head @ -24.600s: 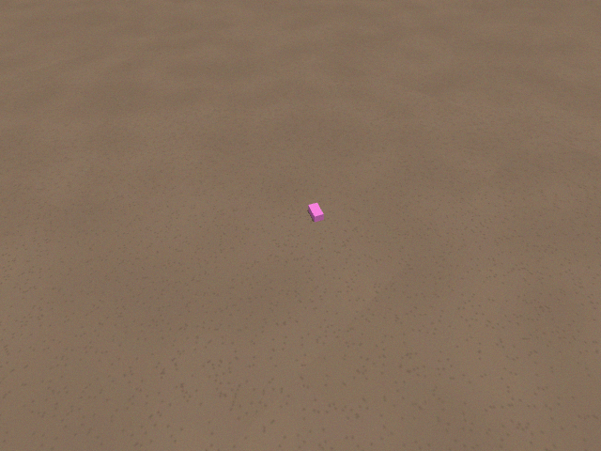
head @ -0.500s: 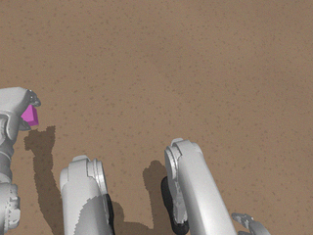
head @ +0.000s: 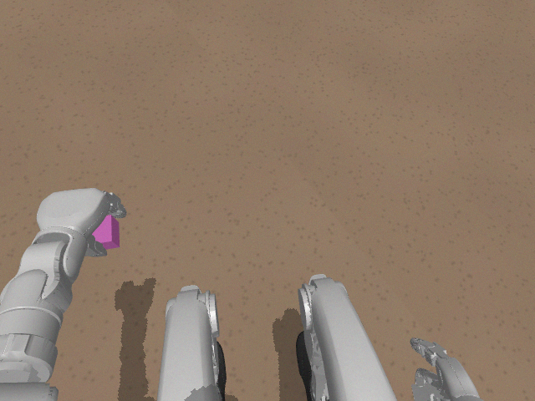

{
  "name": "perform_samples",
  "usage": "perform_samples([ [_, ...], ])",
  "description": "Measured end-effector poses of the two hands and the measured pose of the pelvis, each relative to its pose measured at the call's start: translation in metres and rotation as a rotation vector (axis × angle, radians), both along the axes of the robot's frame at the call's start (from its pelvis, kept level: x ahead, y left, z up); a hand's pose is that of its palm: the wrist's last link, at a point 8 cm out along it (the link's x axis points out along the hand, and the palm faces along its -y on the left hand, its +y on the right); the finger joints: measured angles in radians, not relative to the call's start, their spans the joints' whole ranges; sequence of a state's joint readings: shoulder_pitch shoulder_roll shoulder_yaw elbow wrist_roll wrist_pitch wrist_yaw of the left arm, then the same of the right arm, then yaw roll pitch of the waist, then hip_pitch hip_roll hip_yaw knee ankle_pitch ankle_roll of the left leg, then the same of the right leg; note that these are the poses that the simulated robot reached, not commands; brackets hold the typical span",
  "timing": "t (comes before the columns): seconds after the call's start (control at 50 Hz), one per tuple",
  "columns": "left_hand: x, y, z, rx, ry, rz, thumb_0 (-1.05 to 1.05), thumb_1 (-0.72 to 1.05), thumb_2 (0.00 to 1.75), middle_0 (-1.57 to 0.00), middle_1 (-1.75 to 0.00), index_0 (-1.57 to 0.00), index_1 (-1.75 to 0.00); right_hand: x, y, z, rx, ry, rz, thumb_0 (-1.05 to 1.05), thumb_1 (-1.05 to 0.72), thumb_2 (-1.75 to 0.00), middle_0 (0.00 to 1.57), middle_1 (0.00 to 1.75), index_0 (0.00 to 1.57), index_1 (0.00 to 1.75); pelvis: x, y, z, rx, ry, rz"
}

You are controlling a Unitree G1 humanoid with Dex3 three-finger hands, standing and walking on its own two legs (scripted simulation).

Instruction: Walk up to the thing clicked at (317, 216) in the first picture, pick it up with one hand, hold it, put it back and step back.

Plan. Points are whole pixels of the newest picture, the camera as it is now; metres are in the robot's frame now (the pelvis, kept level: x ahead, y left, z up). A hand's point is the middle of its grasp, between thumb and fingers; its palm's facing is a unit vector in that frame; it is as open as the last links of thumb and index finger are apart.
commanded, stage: lift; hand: left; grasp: from above
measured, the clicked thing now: (88, 235) +0.41 +0.29 -0.12
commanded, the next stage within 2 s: hold in 0.90 s
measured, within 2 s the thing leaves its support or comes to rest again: neither
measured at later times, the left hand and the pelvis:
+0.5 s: hand (23, 211) +0.36 +0.26 +0.10, palm faces -0.44 -0.06 -0.90, open 7.5 cm; pelvis +0.04 +0.00 +0.17, yaw +2 degrees
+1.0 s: hand out of the picture +0.38 +0.24 +0.18, palm faces -0.44 -0.07 -0.89, open 7.5 cm; pelvis +0.07 +0.00 +0.25, yaw +2 degrees
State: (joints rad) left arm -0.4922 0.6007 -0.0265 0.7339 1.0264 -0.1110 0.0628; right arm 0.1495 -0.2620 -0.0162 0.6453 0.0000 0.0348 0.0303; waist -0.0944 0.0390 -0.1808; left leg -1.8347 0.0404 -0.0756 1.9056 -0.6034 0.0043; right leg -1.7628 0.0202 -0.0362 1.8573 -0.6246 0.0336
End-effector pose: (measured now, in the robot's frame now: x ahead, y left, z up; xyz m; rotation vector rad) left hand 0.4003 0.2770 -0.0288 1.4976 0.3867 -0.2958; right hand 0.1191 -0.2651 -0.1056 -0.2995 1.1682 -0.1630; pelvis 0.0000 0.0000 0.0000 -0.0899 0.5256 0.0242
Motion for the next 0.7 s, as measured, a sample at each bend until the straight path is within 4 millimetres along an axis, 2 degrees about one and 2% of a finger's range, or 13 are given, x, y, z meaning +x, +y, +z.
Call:
perform_samples([
  [0.2,-0.027,-0.009,0.094,-0.015,0.008,0.01,0.0,0.37,0.12,-1.03,-0.12,-1.01,-0.13,0.013,0.009,0.081,0.012,-0.075,-0.038,0.0,-0.9,-0.9,0.21,0.3,0.21,0.3,0.01,0.001,0.082,0.022,-0.091,0.012],
  [0.32,-0.039,-0.011,0.14,-0.013,0.02,0.015,0.0,0.37,0.12,-1.02,-0.13,-1.0,-0.15,0.018,0.01,0.126,0.012,-0.116,-0.052,0.0,-0.9,-0.9,0.21,0.3,0.21,0.3,0.02,0.001,0.126,0.035,-0.152,0.018],
  [0.48,-0.037,-0.016,0.184,0.004,0.023,0.018,0.0,0.37,0.13,-1.0,-0.17,-0.98,-0.18,0.022,0.007,0.17,0.011,-0.136,-0.063,0.0,-0.9,-0.9,0.21,0.3,0.21,0.3,0.034,0.001,0.17,0.048,-0.216,0.022],
  [0.7,-0.025,-0.032,0.228,0.001,0.018,0.022,0.0,0.36,0.17,-0.98,-0.2,-0.97,-0.21,0.026,0.005,0.212,0.027,-0.126,-0.082,0.0,-0.9,-0.9,0.2,0.3,0.21,0.3,0.053,0.001,0.215,0.067,-0.288,0.016],
])
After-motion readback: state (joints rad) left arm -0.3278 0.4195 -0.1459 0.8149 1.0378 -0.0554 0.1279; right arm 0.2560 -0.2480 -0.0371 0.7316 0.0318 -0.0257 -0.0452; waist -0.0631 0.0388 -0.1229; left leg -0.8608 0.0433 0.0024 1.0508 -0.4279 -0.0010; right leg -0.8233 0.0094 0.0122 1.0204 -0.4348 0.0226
